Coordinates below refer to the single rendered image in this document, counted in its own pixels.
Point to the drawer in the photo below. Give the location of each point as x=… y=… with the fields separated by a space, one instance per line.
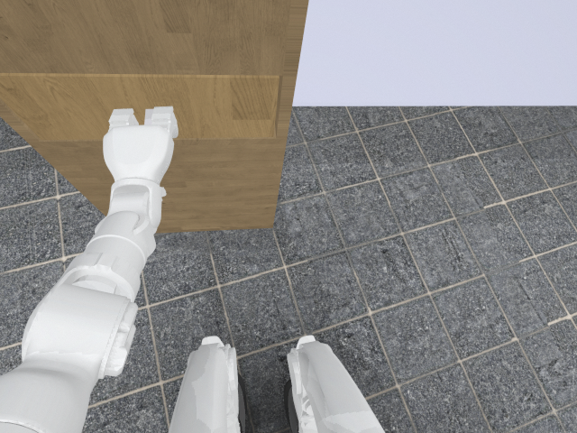
x=58 y=106

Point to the robot left hand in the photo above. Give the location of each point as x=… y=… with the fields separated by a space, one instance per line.
x=140 y=151

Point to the robot left forearm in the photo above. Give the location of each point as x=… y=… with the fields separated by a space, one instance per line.
x=116 y=255

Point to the cabinet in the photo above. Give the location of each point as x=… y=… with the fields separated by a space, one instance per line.
x=211 y=183

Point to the robot left thigh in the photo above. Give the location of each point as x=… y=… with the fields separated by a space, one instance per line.
x=201 y=405

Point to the handle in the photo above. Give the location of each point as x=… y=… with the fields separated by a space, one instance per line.
x=148 y=115

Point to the left robot upper arm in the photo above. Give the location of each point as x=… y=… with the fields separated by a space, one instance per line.
x=81 y=336

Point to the left robot shin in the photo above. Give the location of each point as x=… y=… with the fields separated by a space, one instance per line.
x=232 y=405

